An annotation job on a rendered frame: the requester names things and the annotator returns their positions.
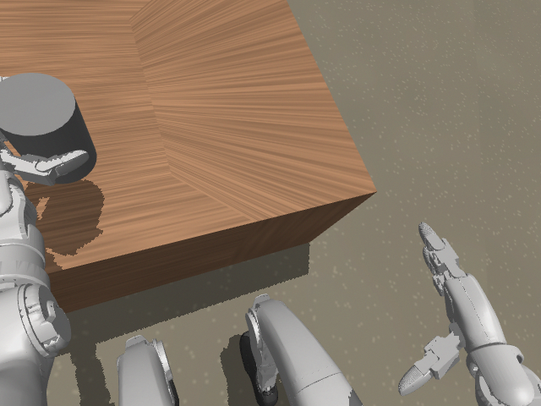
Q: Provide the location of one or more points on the right robot foot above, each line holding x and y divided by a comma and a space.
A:
263, 398

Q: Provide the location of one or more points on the left robot hand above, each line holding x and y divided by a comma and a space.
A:
39, 169

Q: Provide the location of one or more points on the can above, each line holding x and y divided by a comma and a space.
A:
40, 116

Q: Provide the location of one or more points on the right robot hand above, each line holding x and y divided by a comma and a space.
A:
473, 319

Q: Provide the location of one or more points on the left robot arm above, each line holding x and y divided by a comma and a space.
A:
32, 326

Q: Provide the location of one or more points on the right robot arm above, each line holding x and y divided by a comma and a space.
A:
500, 377

